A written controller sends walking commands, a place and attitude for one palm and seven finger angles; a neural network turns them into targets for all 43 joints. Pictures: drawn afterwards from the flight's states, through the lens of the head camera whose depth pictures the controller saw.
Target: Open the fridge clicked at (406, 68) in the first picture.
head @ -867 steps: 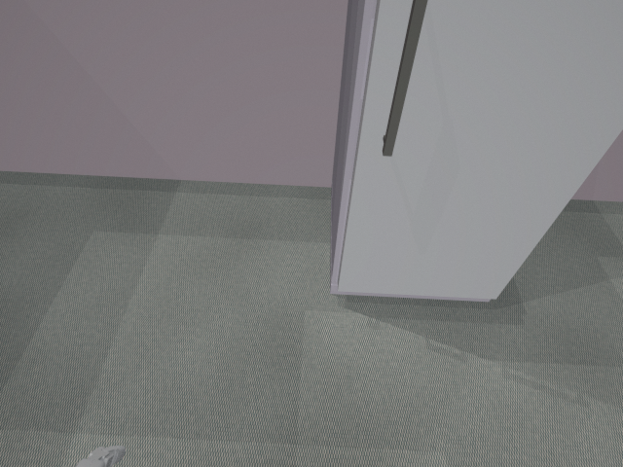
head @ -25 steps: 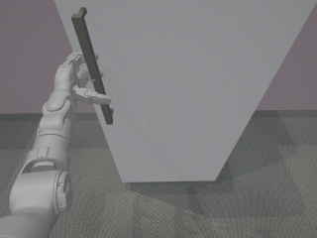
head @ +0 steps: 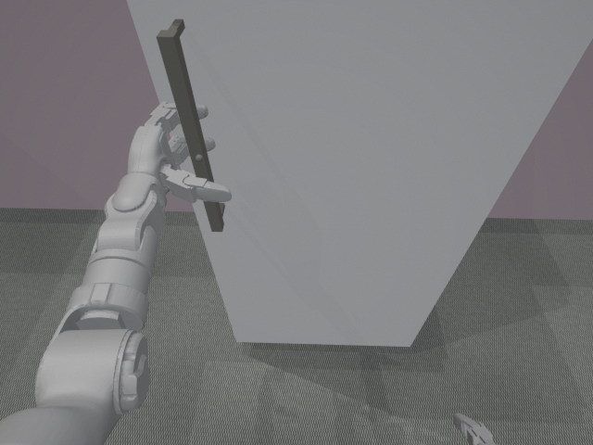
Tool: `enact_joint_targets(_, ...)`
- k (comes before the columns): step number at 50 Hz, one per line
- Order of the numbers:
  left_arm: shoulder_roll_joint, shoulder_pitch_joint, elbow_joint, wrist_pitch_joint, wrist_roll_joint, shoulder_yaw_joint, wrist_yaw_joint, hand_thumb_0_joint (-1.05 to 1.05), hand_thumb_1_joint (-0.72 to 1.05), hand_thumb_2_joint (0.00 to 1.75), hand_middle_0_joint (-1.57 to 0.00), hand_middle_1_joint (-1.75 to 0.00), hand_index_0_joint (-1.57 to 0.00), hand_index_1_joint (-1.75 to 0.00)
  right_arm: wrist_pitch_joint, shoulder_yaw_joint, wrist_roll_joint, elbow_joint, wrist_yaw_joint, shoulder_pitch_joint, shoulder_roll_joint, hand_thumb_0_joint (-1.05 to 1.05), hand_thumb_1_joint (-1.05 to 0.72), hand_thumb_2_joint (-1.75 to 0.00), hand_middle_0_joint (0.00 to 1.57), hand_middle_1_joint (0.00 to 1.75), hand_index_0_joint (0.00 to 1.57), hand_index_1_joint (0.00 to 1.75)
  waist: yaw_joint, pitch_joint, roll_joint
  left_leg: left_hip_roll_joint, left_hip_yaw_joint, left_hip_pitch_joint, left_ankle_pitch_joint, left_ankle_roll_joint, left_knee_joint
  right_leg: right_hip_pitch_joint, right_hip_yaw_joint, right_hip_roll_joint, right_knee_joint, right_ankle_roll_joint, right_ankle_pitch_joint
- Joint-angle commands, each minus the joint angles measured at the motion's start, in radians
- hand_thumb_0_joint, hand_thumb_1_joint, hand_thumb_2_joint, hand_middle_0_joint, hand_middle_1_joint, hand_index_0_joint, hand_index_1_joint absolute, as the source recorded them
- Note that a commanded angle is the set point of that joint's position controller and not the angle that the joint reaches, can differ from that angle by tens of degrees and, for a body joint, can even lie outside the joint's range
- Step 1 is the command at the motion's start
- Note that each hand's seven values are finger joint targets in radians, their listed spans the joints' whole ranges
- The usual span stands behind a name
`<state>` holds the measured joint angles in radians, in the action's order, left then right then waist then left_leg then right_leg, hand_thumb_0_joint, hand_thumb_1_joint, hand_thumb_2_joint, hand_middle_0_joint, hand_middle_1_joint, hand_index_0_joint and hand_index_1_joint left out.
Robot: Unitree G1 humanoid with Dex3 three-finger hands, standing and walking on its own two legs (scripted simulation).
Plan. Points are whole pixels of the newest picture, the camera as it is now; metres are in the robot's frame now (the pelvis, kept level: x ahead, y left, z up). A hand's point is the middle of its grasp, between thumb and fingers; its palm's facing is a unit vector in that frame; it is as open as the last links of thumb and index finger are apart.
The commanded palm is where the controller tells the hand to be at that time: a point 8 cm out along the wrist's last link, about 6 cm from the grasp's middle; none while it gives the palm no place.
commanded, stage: slide the fingers in behind the handle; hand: left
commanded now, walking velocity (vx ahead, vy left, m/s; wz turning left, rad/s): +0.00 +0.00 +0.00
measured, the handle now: (201, 145) +0.51 +0.17 +0.14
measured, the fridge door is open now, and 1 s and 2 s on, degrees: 0 0 0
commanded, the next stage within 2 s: grip the handle and tug to test in 0.36 s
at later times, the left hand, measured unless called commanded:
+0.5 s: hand (205, 156) +0.45 +0.14 +0.17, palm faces +0.01 -1.00 +0.01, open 14.0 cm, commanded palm +0.42 +0.20 +0.17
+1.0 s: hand (200, 155) +0.45 +0.15 +0.17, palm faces +0.02 -1.00 +0.00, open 8.1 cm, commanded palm +0.42 +0.20 +0.17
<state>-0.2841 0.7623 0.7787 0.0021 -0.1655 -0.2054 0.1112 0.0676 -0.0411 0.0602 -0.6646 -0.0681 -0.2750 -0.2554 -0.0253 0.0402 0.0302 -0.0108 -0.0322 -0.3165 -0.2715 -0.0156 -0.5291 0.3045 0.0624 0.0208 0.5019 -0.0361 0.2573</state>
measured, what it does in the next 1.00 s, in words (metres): stands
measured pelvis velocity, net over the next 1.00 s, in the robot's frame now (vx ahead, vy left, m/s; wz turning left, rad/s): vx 0.00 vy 0.01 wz -0.02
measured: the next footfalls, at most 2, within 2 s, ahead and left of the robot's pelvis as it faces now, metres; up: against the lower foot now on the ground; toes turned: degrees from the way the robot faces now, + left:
none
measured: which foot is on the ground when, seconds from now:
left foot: down 0.00-1.00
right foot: down 0.00-1.00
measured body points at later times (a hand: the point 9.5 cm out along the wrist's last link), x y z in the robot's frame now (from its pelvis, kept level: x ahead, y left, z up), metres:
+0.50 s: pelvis +0.00 +0.00 +0.00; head +0.01 +0.00 +0.45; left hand +0.44 +0.20 +0.17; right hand +0.08 -0.25 -0.12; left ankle +0.00 +0.11 -0.74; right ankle +0.00 -0.10 -0.74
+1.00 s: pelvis +0.00 +0.01 +0.00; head +0.01 +0.00 +0.45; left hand +0.44 +0.20 +0.17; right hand +0.10 -0.25 -0.11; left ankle +0.00 +0.11 -0.74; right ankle +0.00 -0.10 -0.74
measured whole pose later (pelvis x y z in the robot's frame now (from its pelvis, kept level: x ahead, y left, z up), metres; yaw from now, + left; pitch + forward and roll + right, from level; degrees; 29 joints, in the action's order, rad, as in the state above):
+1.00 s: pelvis +0.00 +0.01 +0.00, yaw -1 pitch +3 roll +0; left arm -0.28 0.75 0.79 -0.03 -0.15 -0.22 0.09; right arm 0.06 -0.03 0.06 -0.67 -0.06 -0.31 -0.25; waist -0.04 0.05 0.03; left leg -0.01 -0.05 -0.31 -0.27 -0.02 -0.52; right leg 0.30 0.04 0.02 0.50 -0.03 0.25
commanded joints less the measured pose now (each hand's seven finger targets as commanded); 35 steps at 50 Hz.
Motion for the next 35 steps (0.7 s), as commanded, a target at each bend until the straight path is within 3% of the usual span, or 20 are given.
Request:
enact_joint_targets(1, -0.205, 0.523, -0.179, -0.084, -0.012, -0.056, 0.002, 0.0, -0.5, 0.3, -0.3, -1.2, -0.3, -1.2, 0.039, 0.045, -0.004, 0.101, -0.01, -0.006, -0.13, 0.0, -0.9, -0.9, 0.2, 0.3, 0.2, 0.3, -0.028, 0.317, -0.064, 0.014, 0.03, 0.134, 0.219, -0.033, 0.037, -0.093, -0.052, -0.01, -0.049, 0.014, -0.305)
enact_joint_targets(3, -0.24, 0.487, -0.138, -0.086, -0.008, -0.088, 0.0, 0.0, -0.5, 0.3, -0.3, -1.2, -0.3, -1.2, 0.034, 0.044, -0.005, 0.103, -0.009, -0.012, -0.134, 0.0, -0.9, -0.9, 0.2, 0.3, 0.2, 0.3, -0.019, 0.294, -0.078, 0.015, 0.028, 0.108, 0.216, -0.035, 0.038, -0.1, -0.052, -0.013, -0.049, 0.015, -0.304)
enact_joint_targets(9, -0.219, 0.526, -0.191, -0.118, 0.01, -0.054, 0.006, 0.0, -0.5, 0.3, -0.3, -1.2, -0.3, -1.2, 0.035, 0.046, -0.004, 0.118, -0.002, -0.016, -0.128, 0.0, -0.9, -0.9, 0.2, 0.3, 0.2, 0.3, -0.019, 0.337, 0.006, 0.012, 0.028, 0.14, 0.257, -0.03, 0.03, -0.094, -0.052, -0.01, -0.033, 0.007, -0.328)
enact_joint_targets(10, -0.183, 0.541, -0.194, -0.119, 0.003, -0.029, 0.009, 0.0, -0.5, 0.3, -0.3, -1.2, -0.3, -1.2, 0.037, 0.047, -0.004, 0.118, -0.001, -0.017, -0.126, 0.0, -0.9, -0.9, 0.2, 0.3, 0.2, 0.3, -0.029, 0.333, -0.002, 0.01, 0.031, 0.149, 0.259, -0.029, 0.031, -0.085, -0.048, -0.007, -0.033, 0.007, -0.328)
enact_joint_targets(14, -0.194, 0.528, -0.225, -0.123, -0.012, -0.046, 0.012, 0.0, -0.5, 0.3, -0.3, -1.2, -0.3, -1.2, 0.041, 0.054, -0.003, 0.112, -0.002, -0.026, -0.134, 0.0, -0.9, -0.9, 0.2, 0.3, 0.2, 0.3, -0.022, 0.365, -0.004, 0.005, 0.036, 0.176, 0.294, -0.026, 0.03, -0.093, -0.044, -0.002, -0.031, 0.005, -0.344)
enact_joint_targets(17, -0.16, 0.499, -0.201, -0.107, -0.013, -0.032, 0.003, 0.0, -0.5, 0.3, -0.3, -1.2, -0.3, -1.2, 0.042, 0.055, -0.002, 0.106, 0.001, -0.026, -0.131, 0.0, -0.9, -0.9, 0.2, 0.3, 0.2, 0.3, -0.023, 0.317, -0.036, 0.003, 0.034, 0.153, 0.258, -0.027, 0.039, -0.073, -0.04, 0.0, -0.042, 0.009, -0.309)
enact_joint_targets(19, -0.214, 0.482, -0.187, -0.102, -0.003, -0.077, -0.01, 0.0, -0.5, 0.3, -0.3, -1.2, -0.3, -1.2, 0.038, 0.055, -0.005, 0.104, 0.0, -0.029, -0.137, 0.0, -0.9, -0.9, 0.2, 0.3, 0.2, 0.3, -0.012, 0.306, -0.057, 0.005, 0.032, 0.128, 0.242, -0.029, 0.047, -0.088, -0.042, -0.003, -0.045, 0.01, -0.298)
enact_joint_targets(21, -0.21, 0.502, -0.168, -0.093, 0.007, -0.068, -0.018, 0.0, -0.5, 0.3, -0.3, -1.2, -0.3, -1.2, 0.033, 0.052, -0.005, 0.1, -0.001, -0.028, -0.133, 0.0, -0.9, -0.9, 0.2, 0.3, 0.2, 0.3, -0.021, 0.271, -0.052, 0.007, 0.029, 0.11, 0.212, -0.031, 0.051, -0.074, -0.045, -0.005, -0.053, 0.011, -0.274)
enact_joint_targets(23, -0.233, 0.495, -0.19, -0.102, 0.016, -0.083, -0.026, 0.0, -0.5, 0.3, -0.3, -1.2, -0.3, -1.2, 0.033, 0.055, -0.007, 0.104, 0.0, -0.032, -0.135, 0.0, -0.9, -0.9, 0.2, 0.3, 0.2, 0.3, -0.013, 0.298, -0.049, 0.005, 0.028, 0.122, 0.231, -0.032, 0.049, -0.093, -0.045, -0.006, -0.048, 0.008, -0.284)
enact_joint_targets(24, -0.221, 0.496, -0.22, -0.108, 0.017, -0.074, -0.026, 0.0, -0.45, 0.32, -0.3, -1.21, -0.3, -1.21, 0.034, 0.054, -0.008, 0.111, 0.001, -0.026, -0.13, 0.0, -0.9, -0.9, 0.2, 0.3, 0.2, 0.3, -0.005, 0.326, 0.0, 0.008, 0.026, 0.138, 0.253, -0.029, 0.048, -0.101, -0.048, -0.007, -0.041, 0.005, -0.305)
enact_joint_targets(26, -0.214, 0.507, -0.234, -0.118, 0.019, -0.066, -0.024, 0.0, -0.36, 0.36, -0.32, -1.22, -0.32, -1.22, 0.037, 0.054, -0.008, 0.11, 0.001, -0.024, -0.127, 0.0, -0.9, -0.9, 0.2, 0.3, 0.2, 0.3, -0.01, 0.343, 0.013, 0.007, 0.024, 0.157, 0.261, -0.027, 0.043, -0.099, -0.05, -0.004, -0.041, 0.004, -0.315)
enact_joint_targets(29, -0.168, 0.51, -0.206, -0.117, 0.009, -0.024, -0.013, 0.0, -0.22, 0.42, -0.33, -1.24, -0.33, -1.24, 0.039, 0.054, -0.003, 0.107, 0.0, -0.025, -0.129, 0.0, -0.9, -0.9, 0.2, 0.3, 0.2, 0.3, -0.031, 0.299, -0.031, 0.002, 0.029, 0.148, 0.234, -0.029, 0.048, -0.073, -0.044, 0.0, -0.051, 0.008, -0.287)
enact_joint_targets(31, -0.202, 0.508, -0.182, -0.108, 0.004, -0.057, -0.011, 0.0, -0.13, 0.46, -0.34, -1.25, -0.34, -1.25, 0.039, 0.055, -0.003, 0.103, -0.003, -0.025, -0.135, 0.0, -0.9, -0.9, 0.2, 0.3, 0.2, 0.3, -0.025, 0.298, -0.046, 0.003, 0.029, 0.136, 0.201, -0.029, 0.052, -0.075, -0.048, -0.001, -0.056, 0.009, -0.261)
enact_joint_targets(35, -0.193, 0.518, -0.193, -0.102, 0.003, -0.048, -0.006, 0.0, 0.06, 0.54, -0.36, -1.28, -0.36, -1.28, 0.04, 0.052, -0.003, 0.105, -0.005, -0.023, -0.131, 0.0, -0.9, -0.9, 0.2, 0.3, 0.2, 0.3, -0.022, 0.319, -0.016, 0.005, 0.027, 0.15, 0.23, -0.029, 0.049, -0.083, -0.048, -0.004, -0.052, 0.007, -0.288)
